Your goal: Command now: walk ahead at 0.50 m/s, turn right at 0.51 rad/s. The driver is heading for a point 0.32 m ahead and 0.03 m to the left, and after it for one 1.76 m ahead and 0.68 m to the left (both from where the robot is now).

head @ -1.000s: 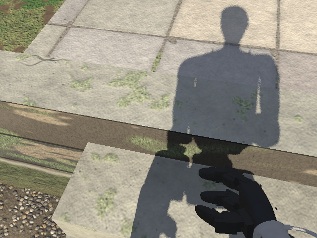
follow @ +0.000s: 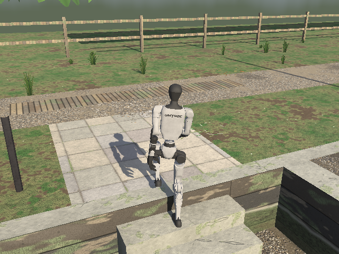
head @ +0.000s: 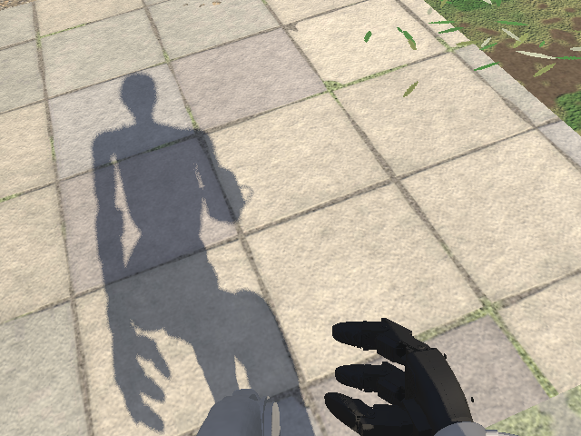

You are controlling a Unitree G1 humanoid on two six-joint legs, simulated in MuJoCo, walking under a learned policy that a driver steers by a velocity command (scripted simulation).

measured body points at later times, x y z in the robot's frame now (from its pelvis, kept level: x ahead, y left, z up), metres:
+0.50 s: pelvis +0.26 +0.00 +0.15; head +0.28 +0.00 +0.60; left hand +0.51 +0.19 +0.09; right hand +0.27 -0.24 +0.01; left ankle +0.20 +0.11 -0.58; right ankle +0.39 -0.09 -0.58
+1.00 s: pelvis +0.31 +0.04 +0.14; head +0.31 +0.08 +0.59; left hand +0.33 +0.35 +0.02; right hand +0.55 -0.13 +0.07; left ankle +0.29 +0.14 -0.58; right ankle +0.37 -0.09 -0.54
